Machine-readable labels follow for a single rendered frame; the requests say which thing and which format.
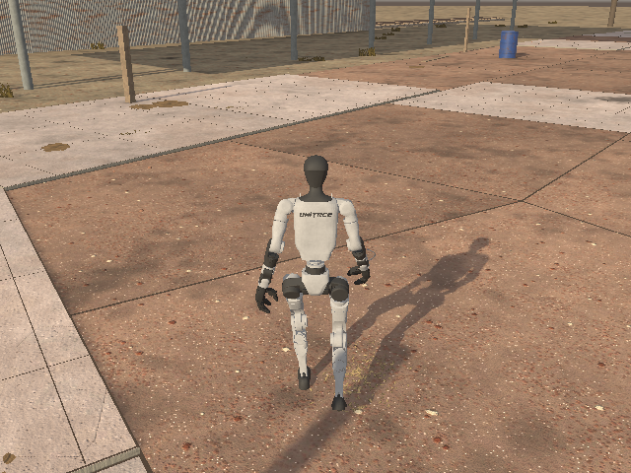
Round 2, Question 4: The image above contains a robot right upper arm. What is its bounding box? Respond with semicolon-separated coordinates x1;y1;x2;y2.
336;198;362;251

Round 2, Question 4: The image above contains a left robot hand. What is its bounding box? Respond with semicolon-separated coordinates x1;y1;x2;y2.
255;286;278;313

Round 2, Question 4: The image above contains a left robot forearm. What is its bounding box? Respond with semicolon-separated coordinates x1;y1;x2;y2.
258;238;279;289

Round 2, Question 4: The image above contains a robot left upper arm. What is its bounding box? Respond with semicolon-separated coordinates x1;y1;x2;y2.
269;198;296;254

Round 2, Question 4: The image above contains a robot right foot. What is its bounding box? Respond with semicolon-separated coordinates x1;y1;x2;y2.
331;394;347;411

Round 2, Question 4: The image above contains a robot head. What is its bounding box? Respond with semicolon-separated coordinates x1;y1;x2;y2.
299;155;332;202

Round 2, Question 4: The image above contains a right robot hand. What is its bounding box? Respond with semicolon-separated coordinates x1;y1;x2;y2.
347;266;371;285

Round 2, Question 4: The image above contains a right robot forearm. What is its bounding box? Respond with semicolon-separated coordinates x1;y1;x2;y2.
352;237;370;271

